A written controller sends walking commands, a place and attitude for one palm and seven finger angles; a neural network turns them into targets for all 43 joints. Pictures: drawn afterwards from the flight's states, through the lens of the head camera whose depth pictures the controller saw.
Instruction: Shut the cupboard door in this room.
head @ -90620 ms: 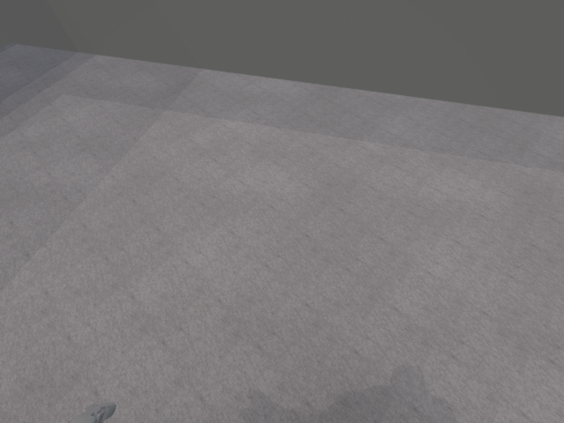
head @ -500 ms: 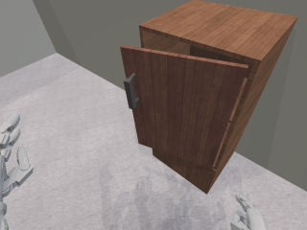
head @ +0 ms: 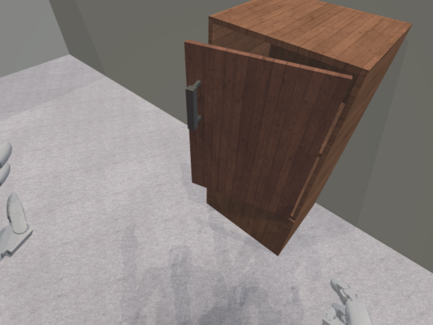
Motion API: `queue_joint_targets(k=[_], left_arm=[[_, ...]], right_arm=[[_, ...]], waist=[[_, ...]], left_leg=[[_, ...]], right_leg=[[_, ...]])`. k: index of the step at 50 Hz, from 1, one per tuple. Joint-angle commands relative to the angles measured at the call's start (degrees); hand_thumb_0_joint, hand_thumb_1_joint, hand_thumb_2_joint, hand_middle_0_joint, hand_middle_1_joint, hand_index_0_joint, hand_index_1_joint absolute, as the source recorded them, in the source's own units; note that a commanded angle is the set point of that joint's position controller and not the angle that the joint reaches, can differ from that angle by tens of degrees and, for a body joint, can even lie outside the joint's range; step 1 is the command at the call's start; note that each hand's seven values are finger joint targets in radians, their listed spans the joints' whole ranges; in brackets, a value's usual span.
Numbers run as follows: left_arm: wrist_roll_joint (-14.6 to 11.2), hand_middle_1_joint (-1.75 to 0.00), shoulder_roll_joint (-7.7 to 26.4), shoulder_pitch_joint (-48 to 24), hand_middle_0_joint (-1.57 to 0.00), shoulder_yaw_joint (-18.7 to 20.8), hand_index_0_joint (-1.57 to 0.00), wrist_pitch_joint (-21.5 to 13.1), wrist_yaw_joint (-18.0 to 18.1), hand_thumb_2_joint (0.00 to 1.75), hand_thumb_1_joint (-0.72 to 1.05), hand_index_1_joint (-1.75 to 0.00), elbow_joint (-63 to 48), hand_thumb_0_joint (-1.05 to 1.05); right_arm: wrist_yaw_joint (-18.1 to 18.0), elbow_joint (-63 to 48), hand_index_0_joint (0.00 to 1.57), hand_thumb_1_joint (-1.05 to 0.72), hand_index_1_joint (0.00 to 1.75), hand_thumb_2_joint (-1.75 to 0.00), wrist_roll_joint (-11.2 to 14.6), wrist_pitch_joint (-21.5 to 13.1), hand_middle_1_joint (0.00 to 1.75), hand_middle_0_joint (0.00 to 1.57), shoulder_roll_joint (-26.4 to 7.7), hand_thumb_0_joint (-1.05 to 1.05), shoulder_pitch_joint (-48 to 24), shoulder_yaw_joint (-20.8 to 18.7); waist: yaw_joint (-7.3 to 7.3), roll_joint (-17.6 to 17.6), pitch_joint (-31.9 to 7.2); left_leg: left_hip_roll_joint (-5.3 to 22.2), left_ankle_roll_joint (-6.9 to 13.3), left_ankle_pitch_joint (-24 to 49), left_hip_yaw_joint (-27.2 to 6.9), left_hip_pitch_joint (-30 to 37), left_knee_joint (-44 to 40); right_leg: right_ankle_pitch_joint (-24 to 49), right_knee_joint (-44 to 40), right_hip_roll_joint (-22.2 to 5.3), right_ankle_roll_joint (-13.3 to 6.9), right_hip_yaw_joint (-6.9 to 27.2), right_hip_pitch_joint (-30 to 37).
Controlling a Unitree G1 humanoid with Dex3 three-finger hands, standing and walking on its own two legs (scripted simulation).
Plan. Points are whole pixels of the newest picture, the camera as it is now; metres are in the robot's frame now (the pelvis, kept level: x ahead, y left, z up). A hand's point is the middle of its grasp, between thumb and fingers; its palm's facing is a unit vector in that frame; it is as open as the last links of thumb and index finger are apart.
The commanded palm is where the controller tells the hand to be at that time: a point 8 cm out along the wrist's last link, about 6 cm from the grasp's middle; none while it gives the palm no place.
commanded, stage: step back with the hand held close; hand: left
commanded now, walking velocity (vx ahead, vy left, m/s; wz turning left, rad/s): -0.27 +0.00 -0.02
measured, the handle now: (195, 105) +0.70 +0.10 +0.02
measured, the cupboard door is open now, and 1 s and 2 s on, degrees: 17 17 17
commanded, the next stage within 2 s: stop stepping back and stand still in 0.58 s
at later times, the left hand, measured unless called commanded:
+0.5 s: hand out of the picture +0.11 +0.29 +0.17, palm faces +0.49 -0.76 -0.43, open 7.4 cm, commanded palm +0.04 +0.31 +0.19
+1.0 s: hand out of the picture +0.01 +0.29 +0.16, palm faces +0.46 -0.82 -0.35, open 7.4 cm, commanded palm -0.03 +0.31 +0.19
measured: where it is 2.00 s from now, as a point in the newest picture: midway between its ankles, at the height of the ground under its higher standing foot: outside the picture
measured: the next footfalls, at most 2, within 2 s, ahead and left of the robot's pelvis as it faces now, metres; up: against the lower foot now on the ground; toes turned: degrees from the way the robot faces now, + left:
left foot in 0.30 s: +0.06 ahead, +0.10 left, +0.00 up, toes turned +5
right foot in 0.60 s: -0.25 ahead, -0.11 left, +0.00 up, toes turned -3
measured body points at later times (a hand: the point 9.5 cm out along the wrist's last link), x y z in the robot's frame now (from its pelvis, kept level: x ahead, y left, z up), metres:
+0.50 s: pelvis -0.10 +0.01 +0.00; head -0.08 +0.03 +0.44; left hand +0.08 +0.33 +0.19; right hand +0.08 -0.22 -0.08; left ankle +0.02 +0.10 -0.73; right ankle -0.17 -0.12 -0.69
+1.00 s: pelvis -0.19 +0.02 -0.01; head -0.26 +0.05 +0.43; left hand -0.02 +0.33 +0.18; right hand -0.12 -0.28 -0.09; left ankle -0.10 +0.10 -0.73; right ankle -0.29 -0.11 -0.73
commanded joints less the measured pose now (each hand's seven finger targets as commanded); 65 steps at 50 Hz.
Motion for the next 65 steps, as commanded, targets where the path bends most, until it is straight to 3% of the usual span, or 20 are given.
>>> queue_joint_targets(k=[1, 3, 5, 9, 11, 14, 16, 19, 27, 31, 34, 35, 39, 41, 44, 47, 50, 53, 59, 65], left_arm=[[0.41, -0.3, 12.32, -5.45, -0.2, 9.78, -0.2, -6.55, 1.74, 0.9, 0.9, -0.3, -16.93, 0.0], [0.19, -0.3, 12.38, -3.18, -0.2, 10.51, -0.2, -7.29, 1.62, 0.9, 0.9, -0.3, -17.24, 0.0], [-0.62, -0.3, 12.12, -0.95, -0.2, 10.66, -0.2, -7.68, 1.59, 0.9, 0.9, -0.3, -17.99, 0.0], [-1.29, -0.3, 12.76, -3.03, -0.2, 9.39, -0.2, -6.61, 3.04, 0.9, 0.9, -0.3, -14.08, 0.0], [-0.94, -0.3, 11.43, -6.1, -0.2, 7.02, -0.2, -5.65, 3.36, 0.9, 0.9, -0.3, -11.79, 0.0], [-0.75, -0.3, 12.84, -10.52, -0.2, 7.16, -0.2, -5.82, 3.34, 0.9, 0.9, -0.3, -10.29, 0.0], [-0.45, -0.3, 10.77, -9.42, -0.2, 6.99, -0.2, -6.75, 3.02, 0.9, 0.9, -0.3, -9.63, 0.0], [0.27, -0.3, 13.35, -7.68, -0.2, 11.67, -0.2, -8.05, 1.88, 0.9, 0.9, -0.3, -11.4, 0.0], [-2.19, -0.3, 10.26, -4.63, -0.2, 8.34, -0.2, -9.14, 0.65, 0.9, 0.9, -0.3, -22.4, 0.0], [-1.68, -0.3, 13.57, -4.93, -0.2, 11.51, -0.2, -10.36, 0.35, 0.9, 0.9, -0.3, -19.24, 0.0], [-2.68, -0.3, 16.43, -4.87, -0.2, 13.15, -0.2, -10.17, 0.08, 0.9, 0.9, -0.3, -18.55, 0.0], [-3.25, -0.3, 17.12, 0.44, -0.2, 14.7, -0.2, -9.38, 0.05, 0.9, 0.9, -0.3, -16.22, 0.0], [-3.95, -0.3, 16.53, 7.73, -0.2, 15.48, -0.2, -5.04, 0.1, 0.9, 0.9, -0.3, -12.09, 0.0], [-3.91, -0.3, 14.7, 4.8, -0.2, 12.32, -0.2, -4.11, 0.4, 0.9, 0.9, -0.3, -10.29, 0.0], [-2.3, -0.3, 14.74, -3.16, -0.2, 8.78, -0.2, -4.16, 1.61, 0.9, 0.9, -0.3, -9.18, 0.0], [-0.28, -0.3, 10.96, -11.55, -0.2, 3.12, -0.2, -4.1, 2.01, 0.9, 0.9, -0.3, -6.11, 0.0], [0.42, -0.3, 10.99, -19.91, -0.2, 1.97, -0.2, -4.7, 1.82, 0.9, 0.9, -0.3, -6.92, 0.0], [0.17, -0.3, 12.4, -16.63, -0.2, 5.2, -0.2, -7.05, 1.96, 0.9, 0.9, -0.3, -16.84, 0.0], [-2.26, -0.3, 13.77, 7.37, -0.2, 12.34, -0.2, -6.0, 1.27, 0.9, 0.9, -0.3, -23.46, 0.0], [-3.65, -0.3, 9.29, 6.48, -0.2, 9.43, -0.2, -1.17, 2.09, 0.9, 0.9, -0.3, -6.24, 0.0]], right_arm=[[-0.34, -8.98, 0.2, -0.9, 0.3, -0.9, -0.48, -5.14, 0.3, 0.2, -8.26, 0.0, -7.2, -3.3], [0.19, -8.58, 0.2, -0.9, 0.3, -0.9, -0.61, -6.06, 0.3, 0.2, -8.08, 0.0, -6.6, -3.51], [0.76, -8.07, 0.2, -0.9, 0.3, -0.9, -0.63, -6.61, 0.3, 0.2, -7.01, 0.0, -5.55, -3.52], [1.72, -4.02, 0.2, -0.9, 0.3, -0.9, -1.32, -5.87, 0.3, 0.2, -5.78, 0.0, -3.8, -4.11], [1.59, -3.57, 0.2, -0.9, 0.3, -0.9, -1.09, -5.31, 0.3, 0.2, -4.63, 0.0, -4.83, -3.34], [0.36, -3.28, 0.2, -0.9, 0.3, -0.9, -0.54, -5.62, 0.3, 0.2, -6.27, 0.0, -6.53, -3.26], [-0.4, -4.16, 0.2, -0.9, 0.3, -0.9, -0.27, -6.3, 0.3, 0.2, -7.73, 0.0, -7.14, -3.15], [0.48, -4.88, 0.2, -0.9, 0.3, -0.9, -1.1, -7.54, 0.3, 0.2, -8.2, 0.0, -8.04, -4.17], [2.81, -2.35, 0.2, -0.9, 0.3, -0.9, -1.98, -11.11, 0.3, 0.2, -6.38, 0.0, -6.63, -3.45], [2.62, -0.06, 0.2, -0.9, 0.3, -0.9, -2.26, -10.32, 0.3, 0.2, -5.84, 0.0, -5.7, -3.85], [1.76, -3.16, 0.2, -0.9, 0.3, -0.9, 0.08, -8.29, 0.3, 0.2, -4.04, 0.0, -7.49, -3.89], [1.58, -5.14, 0.2, -0.9, 0.3, -0.9, 0.73, -7.95, 0.3, 0.2, -4.42, 0.0, -7.89, -3.9], [0.81, -5.96, 0.2, -0.9, 0.3, -0.9, 0.32, -5.35, 0.3, 0.2, -5.97, 0.0, -7.84, -2.5], [0.46, -6.02, 0.2, -0.9, 0.3, -0.9, -0.19, -4.52, 0.3, 0.2, -5.64, 0.0, -7.35, -2.24], [-0.13, -4.4, 0.2, -0.9, 0.3, -0.9, -0.66, -4.13, 0.3, 0.2, -6.84, 0.0, -5.94, -3.43], [-0.54, -3.4, 0.2, -0.9, 0.3, -0.9, -0.59, -5.49, 0.3, 0.2, -6.37, 0.0, -4.42, -2.32], [-1.59, -2.72, 0.2, -0.9, 0.3, -0.9, -0.38, -7.92, 0.3, 0.2, -8.29, 0.0, -5.02, -2.56], [-0.55, -3.33, 0.2, -0.9, 0.3, -0.9, -1.09, -10.66, 0.3, 0.2, -7.75, 0.0, -3.96, -2.48], [2.07, -5.94, 0.2, -0.9, 0.3, -0.9, -1.76, -11.26, 0.3, 0.2, -5.18, 0.0, -2.7, -2.74], [1.38, -3.0, 0.2, -0.9, 0.3, -0.9, -1.38, -5.01, 0.3, 0.2, -5.03, 0.0, -2.24, -2.52]], waist=[[1.24, 11.74, -4.27], [0.98, 12.3, -4.32], [0.73, 4.67, -6.51], [-0.06, -9.66, -4.13], [-0.62, -12.57, -2.86], [-0.32, -4.48, 2.07], [0.44, 7.45, 1.32], [1.4, 13.02, -5.51], [1.21, 13.77, -10.64], [1.56, 7.63, -18.84], [0.47, -11.46, -23.66], [0.38, -13.42, -20.71], [0.05, 3.73, -11.28], [-0.69, 2.13, -1.29], [-1.26, -7.08, 9.65], [-1.95, -9.38, 14.22], [-1.01, 3.49, 14.73], [0.35, 18.71, 1.88], [1.72, 12.22, -15.21], [-0.93, -8.06, -1.92]], left_leg=[[10.61, 3.79, -32.79, -11.22, -22.5, -20.62], [9.26, 3.25, -31.21, -9.12, -21.04, -16.7], [5.24, 0.67, -25.35, -5.0, -11.79, -8.89], [-0.18, -4.29, -12.27, 1.14, 5.7, 14.11], [0.3, -3.82, -10.58, 0.29, 5.34, 12.84], [3.09, -1.72, -9.45, -2.93, 5.58, -4.57], [12.6, 2.2, -14.02, -11.73, -8.42, -17.25], [20.29, 6.34, -34.4, -18.73, -22.6, -25.97], [14.85, 0.87, -3.02, -9.24, 8.43, -17.27], [12.12, -1.19, 35.52, -1.25, 25.93, -2.45], [4.56, -3.47, 20.69, 6.31, 20.11, 4.0], [2.99, -2.88, 12.0, 5.38, 15.39, 3.6], [4.81, -1.83, 13.73, 1.19, 15.23, -1.84], [4.63, -2.61, -5.45, 0.43, 12.14, -3.57], [1.16, -4.82, -8.0, -0.91, 11.46, 14.63], [3.87, -3.2, -7.0, -2.79, 6.66, 10.53], [5.1, -1.83, -6.14, -7.53, 6.88, -8.05], [10.54, -1.67, -27.13, -20.25, 4.15, -25.03], [5.66, -5.52, -18.25, -6.15, 8.25, -20.44], [2.06, -4.87, -8.2, -2.79, 13.3, 4.18]], right_leg=[[0.86, 8.69, 3.01, -0.24, -0.07, 21.58], [1.15, 6.69, 2.21, -1.23, 2.19, 19.17], [-2.47, -0.29, -1.21, -3.18, 7.03, 10.0], [-12.5, -18.0, -15.7, -9.49, 21.94, -14.06], [-6.33, -16.08, -15.04, -8.5, 17.53, -13.3], [-8.85, -9.76, -6.32, -3.42, 8.48, -15.03], [-2.63, 5.54, 1.75, -0.26, 2.08, -1.03], [-6.09, 23.77, 4.92, 0.14, 1.66, 14.97], [-12.62, -0.89, 3.89, -1.19, -2.46, 2.01], [14.95, -11.8, 0.25, 0.07, 0.07, 0.26], [59.35, -6.18, -7.46, 5.6, 2.27, 7.74], [60.7, -3.3, -8.83, 5.9, 1.62, 9.33], [19.57, -4.88, -5.35, 0.67, 1.38, -0.09], [-9.66, -14.99, -5.41, -1.08, 3.34, -8.88], [-33.12, -25.81, -13.65, -8.24, 14.72, -25.3], [-21.46, -20.2, -12.42, -8.32, 8.75, -19.86], [-13.47, -8.51, -3.18, -3.71, 0.92, -12.02], [-12.87, 4.06, 2.6, -2.52, -0.81, 2.86], [-10.18, -5.26, 3.42, -3.93, -4.04, 15.31], [-23.32, -19.05, -11.56, -10.24, 9.92, -12.0]])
